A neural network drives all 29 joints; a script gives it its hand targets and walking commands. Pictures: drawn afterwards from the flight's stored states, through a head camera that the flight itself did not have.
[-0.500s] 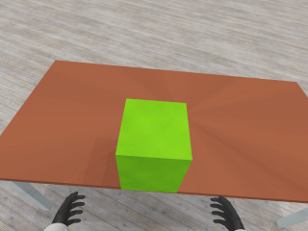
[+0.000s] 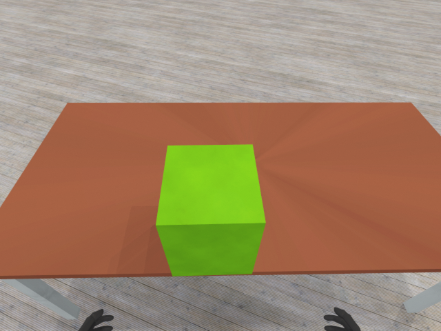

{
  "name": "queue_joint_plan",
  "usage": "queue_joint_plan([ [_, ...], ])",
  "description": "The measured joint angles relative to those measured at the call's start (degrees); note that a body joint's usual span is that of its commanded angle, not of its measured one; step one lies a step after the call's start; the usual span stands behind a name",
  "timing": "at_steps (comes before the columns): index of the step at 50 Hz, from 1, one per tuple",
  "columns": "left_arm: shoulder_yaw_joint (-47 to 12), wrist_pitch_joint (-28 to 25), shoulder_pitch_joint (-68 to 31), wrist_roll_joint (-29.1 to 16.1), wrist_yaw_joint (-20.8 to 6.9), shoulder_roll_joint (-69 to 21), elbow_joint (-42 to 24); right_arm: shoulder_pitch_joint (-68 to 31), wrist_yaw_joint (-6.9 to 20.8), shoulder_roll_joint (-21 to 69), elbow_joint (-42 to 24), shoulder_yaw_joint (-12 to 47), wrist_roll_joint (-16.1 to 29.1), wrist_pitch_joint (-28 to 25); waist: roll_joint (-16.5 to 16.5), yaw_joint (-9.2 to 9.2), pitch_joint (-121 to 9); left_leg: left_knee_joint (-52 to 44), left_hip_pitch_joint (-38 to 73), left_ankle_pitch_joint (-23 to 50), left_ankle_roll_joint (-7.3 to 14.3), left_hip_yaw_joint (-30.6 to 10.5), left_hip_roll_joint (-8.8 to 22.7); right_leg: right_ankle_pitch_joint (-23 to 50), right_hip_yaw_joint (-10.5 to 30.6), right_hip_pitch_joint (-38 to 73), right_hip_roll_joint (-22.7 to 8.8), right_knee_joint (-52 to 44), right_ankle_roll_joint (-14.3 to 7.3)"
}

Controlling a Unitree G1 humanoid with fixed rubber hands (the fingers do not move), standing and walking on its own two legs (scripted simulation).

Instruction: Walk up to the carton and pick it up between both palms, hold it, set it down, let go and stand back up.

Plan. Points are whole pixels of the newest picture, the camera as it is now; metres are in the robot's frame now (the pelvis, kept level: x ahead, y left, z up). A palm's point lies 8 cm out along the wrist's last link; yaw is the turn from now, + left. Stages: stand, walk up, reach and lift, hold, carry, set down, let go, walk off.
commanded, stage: stand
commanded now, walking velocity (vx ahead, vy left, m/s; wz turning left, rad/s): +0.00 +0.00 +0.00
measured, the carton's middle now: (211, 212) +0.40 +0.01 -0.08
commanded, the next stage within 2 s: none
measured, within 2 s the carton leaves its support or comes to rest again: neither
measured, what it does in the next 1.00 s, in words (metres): stands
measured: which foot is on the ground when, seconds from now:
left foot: down 0.00-1.00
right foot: down 0.00-1.00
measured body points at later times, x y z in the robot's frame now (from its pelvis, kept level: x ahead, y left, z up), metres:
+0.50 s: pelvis +0.00 +0.00 +0.00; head -0.01 -0.01 +0.45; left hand +0.10 +0.24 -0.12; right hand +0.03 -0.25 -0.14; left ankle -0.02 +0.11 -0.74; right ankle +0.02 -0.10 -0.74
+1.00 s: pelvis +0.02 +0.00 +0.00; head +0.01 -0.01 +0.45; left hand +0.07 +0.23 -0.14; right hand -0.01 -0.24 -0.16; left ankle -0.02 +0.11 -0.74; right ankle +0.02 -0.10 -0.74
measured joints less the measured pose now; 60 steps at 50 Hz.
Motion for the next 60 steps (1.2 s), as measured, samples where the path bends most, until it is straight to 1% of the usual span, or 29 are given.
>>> queue_joint_plan([
  [3, 0.2, -0.4, 0.8, -0.1, -0.1, -0.2, 1.2, 1.9, -0.1, -0.5, 1.2, -0.4, 0.1, 0.2, -0.2, -0.6, -0.7, 0.4, -0.4, -0.2, 0.1, 0.4, -0.1, -0.3, 0.4, -0.7, 0.0, 0.8, 0.0],
  [13, 0.2, -1.1, 1.5, -0.3, 0.3, -1.5, 3.2, 5.4, -0.8, 0.2, 4.2, -0.1, -0.2, -0.4, -1.4, -1.54, -2.1, -1.5, -0.1, 0.7, 0.4, 2.1, -0.4, 0.2, 2.1, -1.8, -0.1, 0.8, 0.2],
  [24, 0.1, -1.5, 2.4, -0.3, 1.1, -2.2, 6.2, 6.2, -1.2, 1.4, 7.2, 0.7, 0.0, -1.2, -0.6, -1.45, -2.0, -3.3, 1.5, 1.2, 0.4, 3.2, -0.6, 0.3, 3.2, -1.2, -0.1, 0.3, 0.2],
  [37, 0.4, -1.3, 3.9, -0.7, 1.9, -2.5, 10.9, 6.7, -2.2, 1.5, 10.8, 0.8, 0.3, -0.9, -1.1, -1.33, -1.3, -3.9, 3.1, 0.6, 0.3, 4.2, -0.2, -0.1, 4.1, -0.1, 0.4, 0.2, 0.1],
  [54, 0.3, -1.1, 2.9, -1.2, 2.8, -3.9, 17.5, 7.7, -3.1, 3.2, 15.6, 1.3, 0.6, -1.0, -1.1, -1.76, 0.0, -4.9, 5.5, -0.2, 0.3, 5.1, -0.3, -1.4, 5.1, 1.3, 0.5, 0.7, 0.1],
  [60, 0.0, -0.9, 2.3, -1.3, 3.3, -4.3, 19.5, 7.6, -3.5, 4.1, 16.8, 1.8, 0.6, -0.7, -1.1, -1.55, 0.1, -5.0, 6.2, -0.5, 0.3, 5.2, -0.3, -1.8, 5.2, 1.9, 0.5, 0.7, 0.1],
])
